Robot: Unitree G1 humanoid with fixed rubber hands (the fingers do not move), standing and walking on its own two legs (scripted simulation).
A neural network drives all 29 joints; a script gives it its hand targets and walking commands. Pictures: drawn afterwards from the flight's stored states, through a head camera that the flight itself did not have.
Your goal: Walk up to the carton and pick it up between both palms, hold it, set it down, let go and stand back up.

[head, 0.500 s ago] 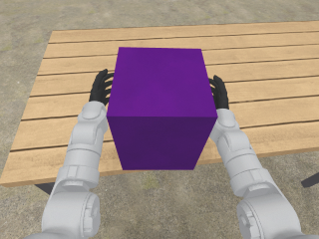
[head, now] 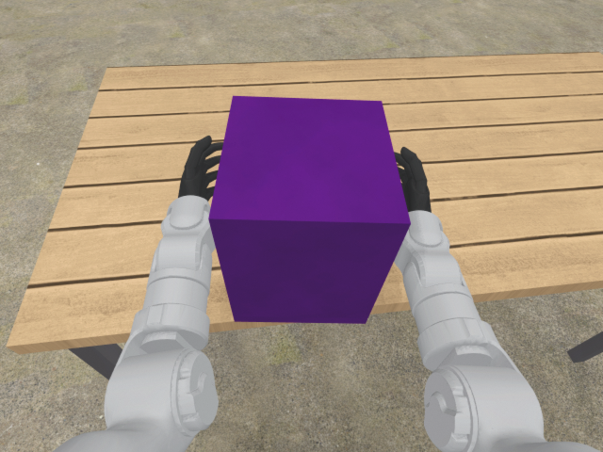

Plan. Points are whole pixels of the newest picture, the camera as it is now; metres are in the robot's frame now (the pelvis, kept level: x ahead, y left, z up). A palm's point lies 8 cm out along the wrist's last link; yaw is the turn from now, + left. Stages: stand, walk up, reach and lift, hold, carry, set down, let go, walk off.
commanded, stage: reach and lift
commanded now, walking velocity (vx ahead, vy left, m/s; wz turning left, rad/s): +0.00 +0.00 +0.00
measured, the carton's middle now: (303, 217) +0.41 +0.03 +0.06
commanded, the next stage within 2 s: none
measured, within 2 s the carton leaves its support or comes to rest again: leaves its support in 0.98 s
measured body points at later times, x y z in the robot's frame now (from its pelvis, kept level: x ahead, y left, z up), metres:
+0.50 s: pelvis +0.02 +0.00 +0.00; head +0.02 +0.03 +0.45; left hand +0.42 +0.18 +0.11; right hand +0.41 -0.12 +0.10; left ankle +0.03 +0.11 -0.75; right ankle -0.01 -0.11 -0.75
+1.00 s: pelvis +0.02 +0.00 +0.00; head +0.02 +0.03 +0.45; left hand +0.41 +0.18 +0.11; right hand +0.41 -0.12 +0.10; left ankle +0.03 +0.11 -0.75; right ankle -0.01 -0.11 -0.75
